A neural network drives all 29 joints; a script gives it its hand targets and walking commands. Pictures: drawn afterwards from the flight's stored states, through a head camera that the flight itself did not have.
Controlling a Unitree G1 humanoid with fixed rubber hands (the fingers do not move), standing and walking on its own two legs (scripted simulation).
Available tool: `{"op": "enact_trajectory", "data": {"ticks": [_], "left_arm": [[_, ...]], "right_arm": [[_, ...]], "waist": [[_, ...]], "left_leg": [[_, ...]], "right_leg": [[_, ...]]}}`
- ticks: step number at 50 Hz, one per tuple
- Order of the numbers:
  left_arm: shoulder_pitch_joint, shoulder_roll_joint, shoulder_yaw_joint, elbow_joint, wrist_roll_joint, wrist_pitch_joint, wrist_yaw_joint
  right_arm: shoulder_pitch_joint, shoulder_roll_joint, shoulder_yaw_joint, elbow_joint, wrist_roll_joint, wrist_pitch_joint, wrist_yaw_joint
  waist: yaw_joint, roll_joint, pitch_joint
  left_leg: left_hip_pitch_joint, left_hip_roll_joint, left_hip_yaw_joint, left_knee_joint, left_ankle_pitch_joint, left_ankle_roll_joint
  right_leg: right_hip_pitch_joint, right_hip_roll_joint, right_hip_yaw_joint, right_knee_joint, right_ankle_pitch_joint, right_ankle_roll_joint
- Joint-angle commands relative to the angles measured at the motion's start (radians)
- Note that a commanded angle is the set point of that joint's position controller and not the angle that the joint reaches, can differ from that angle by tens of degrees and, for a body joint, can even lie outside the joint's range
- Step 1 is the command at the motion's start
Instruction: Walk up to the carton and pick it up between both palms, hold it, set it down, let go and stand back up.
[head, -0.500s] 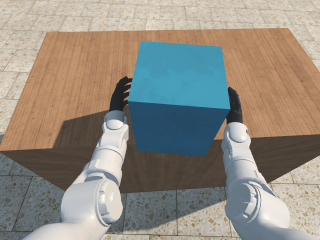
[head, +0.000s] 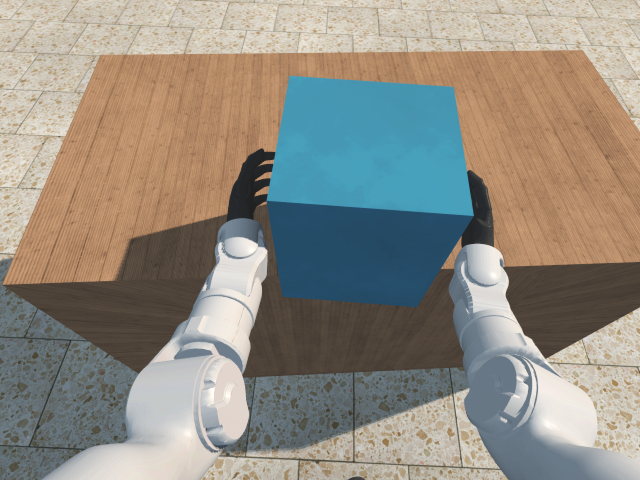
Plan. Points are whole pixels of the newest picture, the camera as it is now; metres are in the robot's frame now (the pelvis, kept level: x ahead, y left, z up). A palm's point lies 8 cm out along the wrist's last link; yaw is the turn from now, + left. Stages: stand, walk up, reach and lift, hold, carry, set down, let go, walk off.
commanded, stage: reach and lift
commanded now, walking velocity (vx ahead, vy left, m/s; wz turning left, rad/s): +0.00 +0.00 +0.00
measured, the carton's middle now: (359, 202) +0.47 -0.08 +0.02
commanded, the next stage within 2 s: none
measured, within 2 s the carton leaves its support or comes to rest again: leaves its support in 0.64 s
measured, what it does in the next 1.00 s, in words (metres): stands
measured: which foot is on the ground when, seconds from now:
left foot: down 0.00-1.00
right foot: down 0.00-1.00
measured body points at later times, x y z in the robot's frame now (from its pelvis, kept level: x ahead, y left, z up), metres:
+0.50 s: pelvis -0.01 +0.01 +0.00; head +0.07 +0.01 +0.44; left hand +0.45 +0.08 +0.05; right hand +0.40 -0.22 +0.04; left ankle +0.00 +0.14 -0.74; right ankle +0.01 -0.10 -0.74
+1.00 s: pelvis -0.01 +0.01 +0.00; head +0.00 +0.01 +0.45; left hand +0.43 +0.10 +0.13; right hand +0.41 -0.20 +0.11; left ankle +0.00 +0.14 -0.74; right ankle +0.01 -0.10 -0.74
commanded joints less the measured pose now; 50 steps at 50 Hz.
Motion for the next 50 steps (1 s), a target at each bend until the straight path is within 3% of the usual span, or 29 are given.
{"op": "enact_trajectory", "data": {"ticks": [1,4,12,23,34,44,50], "left_arm": [[-0.635,-0.473,-0.256,-0.073,0.046,-0.071,-0.148],[-0.655,-0.456,-0.244,-0.066,0.047,-0.076,-0.151],[-0.682,-0.452,-0.247,-0.057,0.023,-0.07,-0.145],[-0.695,-0.488,-0.331,-0.081,-0.041,-0.044,-0.128],[-0.732,-0.566,-0.436,-0.174,-0.132,0.009,-0.113],[-0.77,-0.553,-0.395,-0.207,-0.125,0.094,-0.129],[-0.75,-0.486,-0.285,-0.165,-0.08,0.191,-0.159]], "right_arm": [[-0.684,0.403,0.286,-0.086,-0.101,-0.103,0.15],[-0.697,0.409,0.284,-0.09,-0.105,-0.098,0.149],[-0.707,0.413,0.303,-0.084,-0.098,-0.081,0.153],[-0.72,0.398,0.385,-0.064,-0.02,-0.061,0.155],[-0.786,0.436,0.533,-0.135,0.141,0.004,0.144],[-0.824,0.477,0.558,-0.203,0.203,0.111,0.13],[-0.825,0.461,0.481,-0.198,0.196,0.193,0.13]], "waist": [[-0.029,-0.064,-0.807],[-0.021,-0.063,-0.806],[-0.007,-0.074,-0.843],[-0.006,-0.047,-0.906],[-0.008,-0.039,-0.942],[-0.004,-0.083,-0.814],[0.01,-0.11,-0.605]], "left_leg": [[0.145,-0.041,0.038,-0.009,0.139,0.025],[0.089,-0.046,0.044,-0.03,0.07,0.038],[0.085,-0.047,0.046,-0.026,0.046,0.045],[0.19,-0.044,0.028,0.037,0.203,0.011],[0.259,-0.05,-0.011,0.097,0.348,-0.01],[0.254,-0.068,-0.015,0.048,0.214,0.013],[0.253,-0.073,0.002,-0.036,0.033,0.037]], "right_leg": [[0.51,-0.008,0.004,0.125,0.612,0.066],[0.538,-0.017,0.013,0.131,0.587,0.073],[0.517,-0.015,0.014,0.132,0.535,0.07],[0.445,0.018,0.007,0.143,0.6,0.06],[0.458,0.048,0.027,0.156,0.699,0.061],[0.558,0.034,0.041,0.134,0.623,0.072],[0.586,0.014,0.044,0.077,0.432,0.076]]}}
